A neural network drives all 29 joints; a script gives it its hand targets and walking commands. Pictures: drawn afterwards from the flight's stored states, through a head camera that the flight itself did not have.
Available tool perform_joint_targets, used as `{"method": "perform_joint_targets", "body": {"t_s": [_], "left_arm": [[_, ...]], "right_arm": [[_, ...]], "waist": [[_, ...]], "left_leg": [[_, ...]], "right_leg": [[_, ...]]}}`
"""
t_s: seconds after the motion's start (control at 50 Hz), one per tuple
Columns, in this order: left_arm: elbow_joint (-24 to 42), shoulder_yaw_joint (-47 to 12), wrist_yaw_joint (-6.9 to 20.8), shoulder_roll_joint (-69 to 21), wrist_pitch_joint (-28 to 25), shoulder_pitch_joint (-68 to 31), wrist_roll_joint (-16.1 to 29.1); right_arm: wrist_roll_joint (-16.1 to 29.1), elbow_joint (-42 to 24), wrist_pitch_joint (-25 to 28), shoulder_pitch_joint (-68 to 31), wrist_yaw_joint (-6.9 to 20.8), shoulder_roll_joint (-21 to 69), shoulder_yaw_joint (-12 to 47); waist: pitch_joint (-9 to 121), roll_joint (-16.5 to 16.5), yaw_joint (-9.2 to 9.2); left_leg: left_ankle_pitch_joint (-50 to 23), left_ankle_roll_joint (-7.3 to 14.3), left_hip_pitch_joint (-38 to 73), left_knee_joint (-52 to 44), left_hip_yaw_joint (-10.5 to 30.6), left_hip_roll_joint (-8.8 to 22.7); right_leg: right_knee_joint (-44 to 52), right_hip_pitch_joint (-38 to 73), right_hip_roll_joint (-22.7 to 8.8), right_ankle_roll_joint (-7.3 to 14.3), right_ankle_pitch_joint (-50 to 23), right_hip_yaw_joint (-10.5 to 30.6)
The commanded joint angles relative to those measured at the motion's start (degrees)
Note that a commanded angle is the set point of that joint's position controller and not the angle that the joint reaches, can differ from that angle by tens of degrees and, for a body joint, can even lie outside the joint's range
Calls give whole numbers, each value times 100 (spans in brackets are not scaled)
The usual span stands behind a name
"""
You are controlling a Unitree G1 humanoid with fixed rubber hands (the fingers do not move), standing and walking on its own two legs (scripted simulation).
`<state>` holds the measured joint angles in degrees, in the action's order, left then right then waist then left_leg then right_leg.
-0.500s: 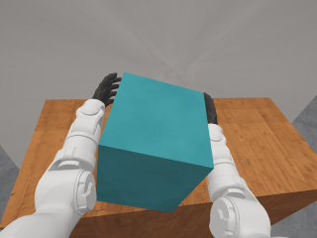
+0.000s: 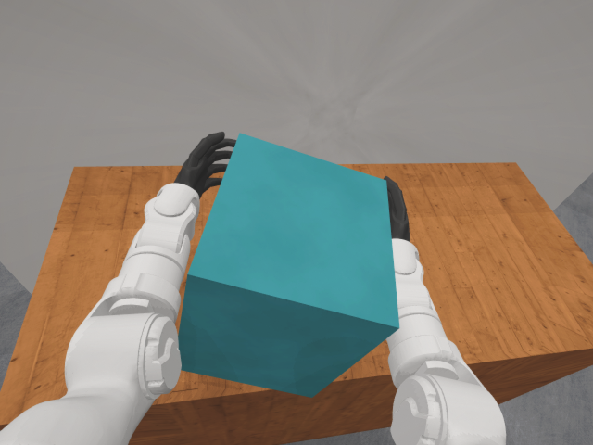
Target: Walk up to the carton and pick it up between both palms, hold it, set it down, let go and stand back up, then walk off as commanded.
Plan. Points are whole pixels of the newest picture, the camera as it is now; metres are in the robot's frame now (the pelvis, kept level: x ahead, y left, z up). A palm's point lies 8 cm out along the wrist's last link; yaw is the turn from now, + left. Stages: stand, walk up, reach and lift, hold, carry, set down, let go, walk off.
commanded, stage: set down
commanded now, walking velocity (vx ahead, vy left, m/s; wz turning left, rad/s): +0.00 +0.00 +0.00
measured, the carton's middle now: (278, 275) +0.33 +0.01 +0.05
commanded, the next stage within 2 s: none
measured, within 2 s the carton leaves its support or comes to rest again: rests again in 2.00 s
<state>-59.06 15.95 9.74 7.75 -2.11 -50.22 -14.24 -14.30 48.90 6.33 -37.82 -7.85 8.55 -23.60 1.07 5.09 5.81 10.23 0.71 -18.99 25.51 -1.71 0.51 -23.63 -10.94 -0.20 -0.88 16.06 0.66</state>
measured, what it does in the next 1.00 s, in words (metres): stands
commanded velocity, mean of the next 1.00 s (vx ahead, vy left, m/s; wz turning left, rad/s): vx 0.00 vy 0.00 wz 0.00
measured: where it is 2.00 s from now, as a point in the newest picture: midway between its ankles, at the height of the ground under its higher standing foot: outside the picture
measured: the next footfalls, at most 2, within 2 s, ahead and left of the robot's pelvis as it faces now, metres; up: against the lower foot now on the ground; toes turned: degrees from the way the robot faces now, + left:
none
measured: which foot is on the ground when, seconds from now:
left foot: down 0.00-1.00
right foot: down 0.00-1.00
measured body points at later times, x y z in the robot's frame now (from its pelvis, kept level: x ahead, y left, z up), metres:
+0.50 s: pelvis +0.00 +0.00 +0.00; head +0.05 +0.04 +0.44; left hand +0.45 +0.12 +0.07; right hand +0.38 -0.16 +0.05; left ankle +0.03 +0.11 -0.74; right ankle -0.05 -0.13 -0.74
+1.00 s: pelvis +0.00 +0.00 +0.00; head +0.05 +0.05 +0.44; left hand +0.45 +0.13 +0.07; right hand +0.38 -0.15 +0.05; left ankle +0.03 +0.11 -0.74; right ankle -0.05 -0.13 -0.74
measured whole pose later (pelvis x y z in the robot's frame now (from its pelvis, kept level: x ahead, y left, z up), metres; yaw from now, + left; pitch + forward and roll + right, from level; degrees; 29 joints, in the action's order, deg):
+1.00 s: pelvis +0.00 +0.00 +0.00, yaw +0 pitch +8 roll -1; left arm -65.9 20.2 9.5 7.7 -12.1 -50.2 -20.3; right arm -22.1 56.0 16.8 -38.0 -8.3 9.7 -30.0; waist 3.0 5.8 5.7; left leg 9.3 0.9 -24.3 25.5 -1.7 0.5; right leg -23.6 -16.2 -0.2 -0.9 15.4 0.5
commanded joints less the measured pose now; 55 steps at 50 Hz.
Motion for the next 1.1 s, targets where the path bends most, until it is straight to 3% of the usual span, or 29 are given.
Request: {"method": "perform_joint_targets", "body": {"t_s": [0.0,0.02,0.04,0.08,0.16,0.18,0.2,0.22,0.26,0.32,0.34,0.4,0.44,0.46,0.48,0.54,0.56,0.64,0.7,0.76,0.78,0.8,0.82,0.88,0.94,1.0,1.04,1.06,1.08], "left_arm": [[-97,-504,351,-3301,-297,-3623,-171],[3,-721,326,-3474,-339,-3540,-97],[-103,-462,346,-3256,-304,-3482,-206],[85,-779,333,-3508,-449,-3735,-84],[-117,-608,250,-3444,-544,-3556,-226],[-192,-547,251,-3376,-560,-3708,-226],[-245,-646,244,-3495,-565,-3458,-169],[-441,-326,285,-3285,-587,-3445,-342],[-256,-570,228,-3400,-704,-3670,-247],[-428,-651,197,-3429,-829,-3732,-117],[-483,-569,173,-3438,-861,-3628,-228],[-677,-377,207,-3335,-865,-3344,-377],[-730,-529,197,-3446,-901,-3483,-287],[-814,-368,197,-3263,-931,-3500,-355],[-701,-445,162,-3282,-995,-3368,-346],[-803,-398,202,-3291,-1006,-3540,-358],[-705,-385,159,-3345,-1036,-3391,-439],[-703,-405,171,-3258,-1060,-3516,-452],[-947,-118,146,-3045,-1033,-3344,-553],[-987,82,183,-2971,-1002,-3101,-754],[-924,-81,185,-3094,-1018,-3211,-654],[-851,-126,166,-3161,-1074,-3258,-620],[-790,-109,127,-3084,-1129,-3337,-669],[-995,29,131,-3124,-1071,-3082,-747],[-1111,146,131,-3070,-1039,-2865,-832],[-993,42,165,-3119,-1075,-2986,-813],[-1022,203,142,-3030,-1067,-2941,-890],[-1170,354,138,-2885,-1052,-2835,-966],[-1191,337,147,-2839,-1025,-2830,-973]], "right_arm": [[-375,-383,736,-3959,164,3509,1445],[-394,-552,825,-3998,155,3607,1461],[-330,-513,790,-4053,170,3550,1538],[-434,-446,917,-4096,147,3633,1468],[-428,-334,1067,-4044,209,3587,1402],[-551,-335,1081,-4108,229,3482,1188],[-550,-579,1163,-4164,224,3510,1241],[-607,-408,1140,-4123,229,3556,1310],[-646,-396,1207,-4172,261,3489,1188],[-716,-464,1341,-4200,237,3538,1178],[-744,-259,1372,-4180,272,3609,1200],[-808,46,1378,-3878,239,3504,990],[-848,-110,1461,-4036,230,3468,942],[-892,-49,1421,-3943,249,3417,845],[-832,-9,1451,-3875,281,3490,1020],[-971,186,1476,-3857,273,3451,761],[-927,208,1511,-3789,299,3471,884],[-968,463,1498,-3655,291,3347,655],[-1011,361,1516,-3687,295,3238,660],[-1116,485,1489,-3611,276,3280,514],[-1149,441,1518,-3588,265,3271,416],[-1194,326,1571,-3668,279,3310,385],[-1099,492,1589,-3607,291,3388,554],[-1167,672,1567,-3388,311,3200,293],[-1180,764,1587,-3275,298,3146,344],[-1267,899,1592,-3257,263,3162,186],[-1329,860,1591,-3287,281,3149,136],[-1306,869,1571,-3252,297,3110,174],[-1289,896,1556,-3183,299,3079,174]], "waist": [[3362,-780,47],[3778,-818,26],[3393,-815,-117],[3695,-859,160],[3756,-1015,-65],[3834,-936,-18],[3884,-834,1],[3637,-697,-209],[3788,-910,-9],[4074,-860,15],[4145,-877,-163],[3817,-829,-166],[3929,-848,-29],[3788,-820,-31],[3852,-809,-176],[3716,-889,-25],[3704,-968,-188],[3513,-1090,18],[3302,-816,-217],[2894,-829,-166],[3074,-891,21],[3288,-902,30],[3361,-967,-165],[3051,-1024,-34],[2891,-905,-125],[2794,-961,33],[2698,-871,-8],[2608,-832,-152],[2483,-770,-73]], "left_leg": [[-1583,-107,1205,-294,-268,-95],[-1754,-155,1154,-268,-250,-52],[-1503,-66,949,-277,-313,-128],[-1754,-121,955,-269,-229,-91],[-1843,-181,1113,-182,-235,-34],[-1661,-171,1118,-223,-250,20],[-1813,-155,1105,-176,-260,11],[-1657,-99,1018,-179,-323,-35],[-1549,-156,991,-184,-292,-19],[-1757,-182,981,-128,-285,-27],[-1863,-193,1084,-71,-240,21],[-1700,-167,1067,-62,-288,22],[-1581,-192,907,-87,-258,5],[-1369,-160,891,-168,-282,26],[-1559,-165,937,-108,-263,29],[-1417,-169,974,-175,-331,29],[-1635,-192,1094,-153,-252,47],[-1574,-236,1201,-174,-238,87],[-1373,-158,994,-116,-287,125],[-1053,-96,668,-196,-282,44],[-1044,-137,786,-216,-292,55],[-1083,-142,746,-226,-317,57],[-1372,-150,740,-157,-278,68],[-1238,-190,945,-215,-268,93],[-1420,-182,1026,-149,-320,78],[-1242,-162,986,-140,-288,79],[-1288,-136,963,-196,-306,106],[-1111,-116,847,-144,-307,115],[-970,-96,790,-234,-327,118]], "right_leg": [[305,506,-12,-265,-3488,-399],[192,592,22,-274,-3827,-412],[246,699,-59,-272,-3684,-288],[124,741,-18,-277,-4057,-378],[184,414,10,-189,-3584,-395],[243,266,28,-174,-3230,-454],[208,271,63,-189,-3487,-448],[225,333,12,-221,-3335,-400],[255,182,29,-179,-3134,-433],[235,97,48,-184,-3294,-488],[232,-6,32,-155,-3214,-454],[277,-89,7,-156,-3107,-445],[251,-28,4,-159,-3122,-448],[298,-40,39,-130,-2774,-495],[209,-12,6,-179,-3052,-460],[321,-196,4,-112,-2690,-481],[285,-258,26,-113,-2700,-469],[375,-485,65,-73,-2273,-558],[311,-431,20,-77,-2214,-507],[263,-195,-29,-116,-2229,-452],[298,-266,-11,-97,-2129,-492],[285,-308,6,-88,-2141,-500],[205,-311,-10,-77,-2338,-484],[408,-546,23,-9,-1827,-549],[413,-510,34,-55,-1959,-537],[401,-662,-5,-32,-1941,-537],[374,-650,14,-42,-1855,-541],[397,-726,6,-25,-1539,-550],[390,-608,4,-31,-1555,-518]]}}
